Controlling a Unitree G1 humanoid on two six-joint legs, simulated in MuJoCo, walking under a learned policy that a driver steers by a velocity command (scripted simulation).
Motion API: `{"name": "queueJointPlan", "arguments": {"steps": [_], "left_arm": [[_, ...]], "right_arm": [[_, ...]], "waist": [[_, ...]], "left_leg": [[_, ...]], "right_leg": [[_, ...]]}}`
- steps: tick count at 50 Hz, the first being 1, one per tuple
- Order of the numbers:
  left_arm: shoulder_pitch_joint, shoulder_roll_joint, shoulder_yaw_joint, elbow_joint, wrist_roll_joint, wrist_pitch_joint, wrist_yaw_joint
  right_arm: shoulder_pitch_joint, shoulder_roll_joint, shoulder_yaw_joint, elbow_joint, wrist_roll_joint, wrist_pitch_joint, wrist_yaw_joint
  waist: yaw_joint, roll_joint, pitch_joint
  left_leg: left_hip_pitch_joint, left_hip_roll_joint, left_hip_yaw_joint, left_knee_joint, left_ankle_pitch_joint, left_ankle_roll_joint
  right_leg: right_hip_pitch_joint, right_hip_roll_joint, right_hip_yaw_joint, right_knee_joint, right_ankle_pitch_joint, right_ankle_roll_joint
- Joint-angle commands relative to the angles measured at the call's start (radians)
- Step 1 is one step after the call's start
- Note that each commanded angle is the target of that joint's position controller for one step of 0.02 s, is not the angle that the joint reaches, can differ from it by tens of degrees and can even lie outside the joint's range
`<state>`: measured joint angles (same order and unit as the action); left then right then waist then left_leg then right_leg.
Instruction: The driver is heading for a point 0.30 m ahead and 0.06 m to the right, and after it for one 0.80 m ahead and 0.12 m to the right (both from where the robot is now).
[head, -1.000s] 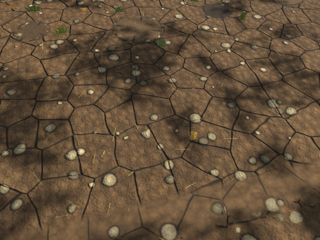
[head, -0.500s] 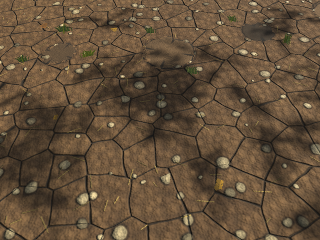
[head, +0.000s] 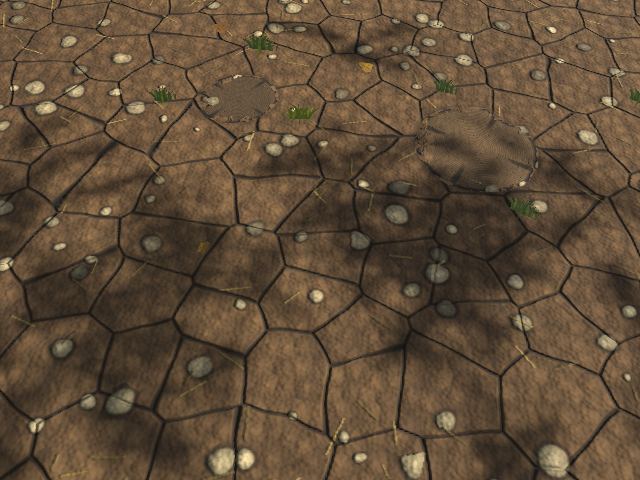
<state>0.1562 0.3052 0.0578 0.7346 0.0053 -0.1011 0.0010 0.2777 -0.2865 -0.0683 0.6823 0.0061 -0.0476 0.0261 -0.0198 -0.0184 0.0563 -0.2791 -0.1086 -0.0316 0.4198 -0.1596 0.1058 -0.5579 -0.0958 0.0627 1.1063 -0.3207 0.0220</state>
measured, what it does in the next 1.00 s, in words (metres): walks ahead, turning right: right foot, then left foot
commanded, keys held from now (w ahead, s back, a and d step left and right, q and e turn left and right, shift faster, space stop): w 0.02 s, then w+e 0.02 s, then e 0.66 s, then no key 0.30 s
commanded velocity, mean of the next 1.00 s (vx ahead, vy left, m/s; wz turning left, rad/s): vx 0.14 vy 0.00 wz -0.23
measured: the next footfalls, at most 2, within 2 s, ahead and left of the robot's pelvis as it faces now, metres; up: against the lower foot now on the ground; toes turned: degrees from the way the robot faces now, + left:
right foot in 0.28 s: +0.33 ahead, -0.14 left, +0.00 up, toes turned +1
left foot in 0.70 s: +0.31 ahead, +0.08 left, +0.00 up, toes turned -9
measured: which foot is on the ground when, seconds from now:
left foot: down 0.00-0.30, up 0.32-0.68, down 0.70-1.00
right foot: up 0.00-0.26, down 0.28-0.72, up 0.74-1.00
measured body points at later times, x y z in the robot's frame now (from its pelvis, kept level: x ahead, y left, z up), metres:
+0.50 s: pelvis +0.20 -0.05 -0.01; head +0.25 -0.07 +0.44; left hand +0.36 +0.21 -0.11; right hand +0.33 -0.34 -0.12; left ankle +0.22 +0.10 -0.69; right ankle +0.29 -0.14 -0.74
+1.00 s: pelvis +0.25 -0.02 +0.00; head +0.27 -0.01 +0.45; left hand +0.47 +0.19 -0.11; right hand +0.29 -0.31 -0.10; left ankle +0.30 +0.10 -0.74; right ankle +0.18 -0.15 -0.71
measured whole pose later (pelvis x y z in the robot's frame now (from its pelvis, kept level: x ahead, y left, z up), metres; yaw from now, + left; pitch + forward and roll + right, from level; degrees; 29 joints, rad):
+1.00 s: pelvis +0.25 -0.02 +0.00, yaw -18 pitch +1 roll -1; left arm 0.18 0.29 0.07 0.69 -0.01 0.06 0.02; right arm 0.20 -0.24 -0.04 0.71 -0.01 0.01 -0.02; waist -0.02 -0.02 0.02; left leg -0.27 0.02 -0.02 0.49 -0.23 0.00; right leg -0.34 0.02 0.07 0.75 -0.41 0.09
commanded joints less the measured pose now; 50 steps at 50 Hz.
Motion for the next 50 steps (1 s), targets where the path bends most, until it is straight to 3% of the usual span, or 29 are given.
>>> {"name": "queueJointPlan", "arguments": {"steps": [1, 5, 8, 11, 13, 14, 15, 16, 17, 18, 19, 21, 23, 26, 31, 34, 35, 36, 37, 38, 39, 40, 41, 44, 47, 49, 50], "left_arm": [[0.034, 0.077, 0.022, -0.050, 0.012, 0.010, 0.005], [-0.080, 0.030, -0.004, -0.056, 0.008, -0.001, -0.012], [-0.114, 0.047, -0.001, -0.060, -0.005, -0.011, -0.029], [-0.097, 0.077, 0.011, -0.065, -0.002, -0.012, -0.044], [0.016, 0.112, 0.029, -0.037, 0.004, -0.012, -0.046], [0.082, 0.169, 0.048, -0.030, 0.009, -0.013, -0.042], [0.123, 0.240, 0.057, -0.049, 0.023, -0.008, -0.037], [0.141, 0.188, 0.044, -0.048, 0.014, 0.009, -0.033], [0.122, 0.156, 0.037, -0.066, -0.006, 0.024, -0.033], [0.070, 0.135, 0.034, -0.084, -0.012, 0.040, -0.027], [0.033, 0.121, 0.027, -0.092, -0.013, 0.055, -0.021], [-0.010, 0.125, 0.029, -0.105, -0.005, 0.076, -0.010], [-0.019, 0.137, 0.038, -0.114, 0.005, 0.089, 0.000], [-0.012, 0.156, 0.053, -0.123, -0.008, 0.101, 0.016], [-0.004, 0.158, 0.061, -0.134, -0.014, 0.128, 0.024], [-0.018, 0.151, 0.060, -0.142, -0.025, 0.145, 0.027], [0.002, 0.131, 0.055, -0.140, -0.029, 0.148, 0.029], [0.022, 0.083, 0.041, -0.151, -0.023, 0.145, 0.026], [0.000, 0.098, 0.048, -0.175, -0.024, 0.131, 0.025], [0.037, 0.158, 0.067, -0.152, -0.005, 0.121, 0.022], [0.072, 0.168, 0.076, -0.118, -0.013, 0.125, 0.021], [0.095, 0.146, 0.072, -0.092, -0.014, 0.135, 0.027], [0.096, 0.123, 0.066, -0.086, -0.011, 0.143, 0.031], [0.042, 0.063, 0.041, -0.107, -0.021, 0.147, 0.030], [-0.007, 0.022, 0.017, -0.124, -0.015, 0.145, 0.021], [-0.011, 0.043, 0.020, -0.122, -0.021, 0.143, 0.015], [0.011, 0.047, 0.022, -0.110, -0.022, 0.142, 0.013]], "right_arm": [[-0.036, -0.152, -0.040, -0.075, 0.001, -0.024, -0.021], [0.004, -0.134, -0.028, -0.031, -0.004, -0.018, -0.037], [0.042, -0.137, -0.022, 0.006, -0.009, -0.015, -0.039], [0.021, -0.138, -0.022, 0.026, -0.013, -0.010, -0.038], [-0.027, -0.141, -0.024, 0.024, -0.006, -0.002, -0.046], [-0.013, -0.133, -0.022, 0.014, -0.014, 0.000, -0.052], [0.078, -0.099, -0.009, -0.012, -0.034, -0.006, -0.055], [0.138, -0.074, 0.006, -0.004, -0.033, -0.004, -0.048], [0.112, -0.139, -0.006, -0.003, -0.011, 0.003, -0.040], [0.027, -0.143, -0.009, -0.019, 0.005, 0.018, -0.041], [-0.024, -0.139, -0.011, -0.028, -0.001, 0.034, -0.047], [-0.049, -0.121, -0.013, -0.045, -0.012, 0.058, -0.061], [-0.026, -0.086, -0.006, -0.036, -0.016, 0.057, -0.069], [-0.036, -0.080, -0.004, -0.029, -0.018, 0.050, -0.072], [-0.085, -0.087, -0.010, -0.044, -0.008, 0.033, -0.061], [-0.043, -0.088, -0.019, -0.030, -0.001, 0.015, -0.049], [-0.021, -0.119, -0.031, -0.027, -0.007, 0.012, -0.050], [-0.016, -0.200, -0.048, -0.037, -0.034, 0.016, -0.054], [-0.042, -0.230, -0.056, -0.037, -0.069, 0.023, -0.051], [-0.083, -0.175, -0.041, -0.063, -0.067, 0.018, -0.054], [-0.129, -0.135, -0.029, -0.073, -0.048, 0.016, -0.058], [-0.155, -0.117, -0.024, -0.077, -0.030, 0.016, -0.058], [-0.153, -0.106, -0.018, -0.073, -0.016, 0.016, -0.057], [-0.119, -0.096, -0.012, -0.053, -0.018, 0.027, -0.056], [-0.113, -0.108, -0.016, -0.040, -0.016, 0.039, -0.056], [-0.082, -0.136, -0.022, -0.025, -0.009, 0.047, -0.052], [-0.085, -0.138, -0.021, -0.021, -0.002, 0.050, -0.051]], "waist": [[0.039, 0.054, -0.085], [-0.024, 0.091, -0.066], [-0.050, 0.105, -0.078], [-0.029, 0.108, -0.085], [0.043, 0.101, -0.121], [0.063, 0.037, -0.183], [0.024, -0.134, -0.303], [0.023, -0.267, -0.414], [0.044, -0.152, -0.411], [0.051, -0.077, -0.316], [0.044, -0.009, -0.221], [0.008, -0.042, -0.140], [0.000, -0.106, -0.145], [0.012, -0.105, -0.198], [0.037, -0.131, -0.181], [0.004, -0.138, -0.166], [-0.001, -0.110, -0.167], [0.020, 0.066, -0.168], [0.030, 0.310, -0.115], [0.034, 0.242, -0.124], [0.055, 0.168, -0.119], [0.063, 0.130, -0.112], [0.052, 0.128, -0.105], [0.027, 0.162, -0.111], [0.002, 0.219, -0.139], [-0.016, 0.241, -0.137], [-0.002, 0.232, -0.131]], "left_leg": [[0.058, 0.254, -0.254, -0.200, 0.282, 0.194], [0.031, 0.189, -0.094, -0.165, 0.417, 0.107], [0.104, 0.229, -0.098, -0.134, 0.418, 0.084], [0.201, 0.279, -0.114, -0.045, 0.473, 0.065], [0.221, 0.251, -0.084, 0.107, 0.596, 0.029], [0.185, 0.182, -0.038, 0.283, 0.519, -0.018], [-0.057, 0.070, 0.006, 0.613, 0.106, -0.092], [-0.257, -0.018, -0.024, 0.846, -0.498, -0.148], [-0.312, 0.035, -0.105, 0.924, -0.478, -0.148], [-0.362, 0.068, -0.090, 0.943, -0.417, -0.149], [-0.372, 0.094, -0.076, 0.884, -0.373, -0.149], [-0.282, 0.119, -0.063, 0.707, -0.307, -0.147], [-0.210, 0.094, -0.033, 0.574, -0.281, -0.160], [-0.162, 0.087, -0.049, 0.451, -0.207, -0.175], [-0.119, 0.071, -0.064, 0.289, -0.170, -0.169], [0.002, 0.064, -0.041, 0.051, -0.071, -0.134], [0.092, 0.128, -0.076, -0.030, -0.034, -0.106], [0.163, 0.333, -0.267, -0.093, -0.036, -0.016], [0.089, 0.472, -0.474, -0.158, 0.107, 0.123], [0.064, 0.494, -0.478, -0.140, 0.171, 0.164], [0.065, 0.437, -0.375, -0.109, 0.208, 0.129], [0.084, 0.379, -0.295, -0.083, 0.225, 0.089], [0.103, 0.365, -0.263, -0.068, 0.279, 0.084], [0.143, 0.318, -0.172, -0.053, 0.372, 0.092], [0.154, 0.310, -0.144, -0.035, 0.365, 0.093], [0.153, 0.324, -0.167, -0.025, 0.365, 0.104], [0.144, 0.319, -0.168, -0.011, 0.353, 0.098]], "right_leg": [[-0.064, -0.012, -0.007, -0.122, 0.111, 0.041], [0.040, 0.029, -0.056, -0.437, 0.425, 0.042], [0.073, 0.052, -0.053, -0.530, 0.522, 0.006], [0.069, 0.066, -0.040, -0.570, 0.396, -0.047], [0.186, 0.106, -0.067, -0.635, 0.383, -0.085], [0.320, 0.058, -0.008, -0.638, 0.666, -0.119], [0.605, -0.136, 0.257, -0.586, 0.995, -0.258], [0.762, -0.278, 0.524, -0.652, 1.016, -0.407], [0.721, -0.253, 0.540, -0.695, 0.741, -0.388], [0.625, -0.208, 0.464, -0.716, 0.509, -0.344], [0.484, -0.170, 0.403, -0.761, 0.373, -0.306], [0.286, -0.095, 0.348, -0.823, 0.201, -0.257], [0.231, -0.044, 0.298, -0.834, 0.220, -0.249], [0.245, -0.037, 0.307, -0.815, 0.192, -0.250], [0.257, -0.028, 0.394, -0.803, 0.059, -0.226], [0.245, 0.005, 0.417, -0.752, 0.066, -0.186], [0.192, 0.044, 0.391, -0.703, 0.011, -0.147], [0.073, 0.128, 0.261, -0.529, -0.123, -0.087], [-0.039, 0.251, 0.072, -0.296, -0.267, -0.036], [-0.026, 0.200, 0.111, -0.092, -0.267, -0.002], [-0.024, 0.199, 0.112, -0.008, -0.217, 0.013], [-0.031, 0.195, 0.103, 0.039, -0.175, 0.031], [-0.050, 0.195, 0.105, 0.081, -0.145, 0.046], [-0.013, 0.178, 0.056, -0.030, -0.107, 0.076], [0.138, 0.120, -0.009, -0.299, -0.125, 0.080], [0.213, 0.121, -0.050, -0.439, -0.096, 0.072], [0.261, 0.124, -0.062, -0.550, -0.018, 0.058]]}}
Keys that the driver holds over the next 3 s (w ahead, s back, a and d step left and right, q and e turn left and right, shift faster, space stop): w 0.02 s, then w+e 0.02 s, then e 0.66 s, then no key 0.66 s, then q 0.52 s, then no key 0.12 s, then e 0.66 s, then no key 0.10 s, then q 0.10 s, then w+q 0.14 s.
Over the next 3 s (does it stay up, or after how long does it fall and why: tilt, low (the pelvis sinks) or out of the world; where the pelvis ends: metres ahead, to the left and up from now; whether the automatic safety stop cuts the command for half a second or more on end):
stays up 0.25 -0.06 0.00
